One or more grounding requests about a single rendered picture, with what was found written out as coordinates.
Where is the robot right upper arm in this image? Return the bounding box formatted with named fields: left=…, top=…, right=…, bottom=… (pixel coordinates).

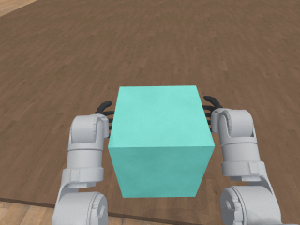
left=220, top=186, right=298, bottom=225

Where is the robot right forearm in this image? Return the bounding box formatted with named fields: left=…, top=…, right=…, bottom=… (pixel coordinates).
left=210, top=108, right=281, bottom=220

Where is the robot left forearm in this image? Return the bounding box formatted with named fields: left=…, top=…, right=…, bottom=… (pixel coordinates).
left=52, top=113, right=110, bottom=225

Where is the robot left upper arm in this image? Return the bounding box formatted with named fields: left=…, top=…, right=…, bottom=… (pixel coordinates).
left=52, top=191, right=109, bottom=225

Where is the carton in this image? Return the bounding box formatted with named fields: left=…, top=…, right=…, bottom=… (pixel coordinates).
left=108, top=85, right=215, bottom=198

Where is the robot right hand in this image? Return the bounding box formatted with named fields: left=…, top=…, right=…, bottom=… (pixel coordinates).
left=202, top=96, right=223, bottom=132

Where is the robot left hand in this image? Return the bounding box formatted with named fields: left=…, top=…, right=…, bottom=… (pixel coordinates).
left=95, top=101, right=115, bottom=138

